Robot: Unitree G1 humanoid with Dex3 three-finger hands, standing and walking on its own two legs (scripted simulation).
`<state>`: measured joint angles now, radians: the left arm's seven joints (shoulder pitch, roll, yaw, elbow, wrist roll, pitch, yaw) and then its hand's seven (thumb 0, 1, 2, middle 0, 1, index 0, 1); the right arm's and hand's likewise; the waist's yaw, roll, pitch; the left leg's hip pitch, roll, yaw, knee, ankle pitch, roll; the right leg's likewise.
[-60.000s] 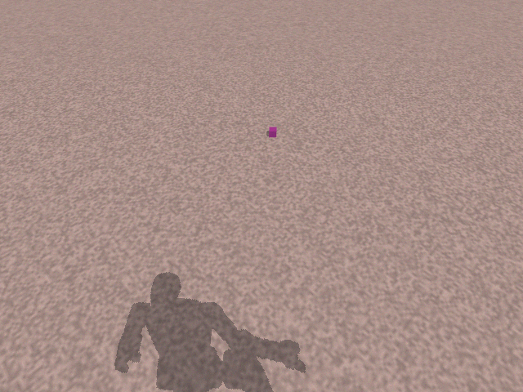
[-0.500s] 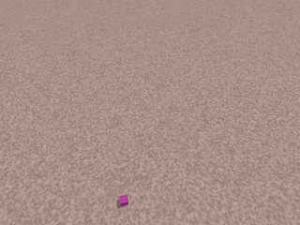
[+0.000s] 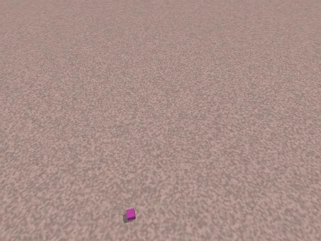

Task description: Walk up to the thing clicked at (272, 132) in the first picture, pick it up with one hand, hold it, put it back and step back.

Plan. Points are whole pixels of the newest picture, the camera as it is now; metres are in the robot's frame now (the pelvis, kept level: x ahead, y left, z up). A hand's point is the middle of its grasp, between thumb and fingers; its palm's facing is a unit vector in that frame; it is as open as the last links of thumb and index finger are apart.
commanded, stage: stand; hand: left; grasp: from above
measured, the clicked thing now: (130, 214) +0.43 +0.19 -0.76
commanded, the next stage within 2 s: step back in 0.22 s
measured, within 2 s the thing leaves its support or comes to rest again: neither
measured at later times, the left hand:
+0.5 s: hand out of the picture +0.08 +0.30 -0.17, palm faces -0.03 -0.92 -0.39, open 7.4 cm
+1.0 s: hand out of the picture +0.01 +0.32 -0.17, palm faces -0.10 -0.91 -0.40, open 7.3 cm
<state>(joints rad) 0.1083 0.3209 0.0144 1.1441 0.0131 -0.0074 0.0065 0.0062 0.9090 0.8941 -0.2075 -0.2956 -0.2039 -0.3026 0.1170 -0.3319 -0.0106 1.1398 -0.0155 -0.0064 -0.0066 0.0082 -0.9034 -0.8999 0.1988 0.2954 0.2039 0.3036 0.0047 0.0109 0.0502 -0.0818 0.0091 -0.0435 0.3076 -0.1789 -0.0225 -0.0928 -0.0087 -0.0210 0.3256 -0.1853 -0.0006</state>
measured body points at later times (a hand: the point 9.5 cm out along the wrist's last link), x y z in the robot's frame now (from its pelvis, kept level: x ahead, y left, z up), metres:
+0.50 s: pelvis -0.03 +0.03 -0.02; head +0.03 +0.04 +0.42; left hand +0.08 +0.35 -0.15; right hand +0.05 -0.29 -0.14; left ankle -0.06 +0.14 -0.73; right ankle +0.00 -0.12 -0.75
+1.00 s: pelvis -0.12 +0.07 -0.03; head -0.06 +0.06 +0.42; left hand +0.01 +0.37 -0.14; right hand -0.03 -0.24 -0.15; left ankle -0.06 +0.14 -0.75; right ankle -0.12 -0.04 -0.75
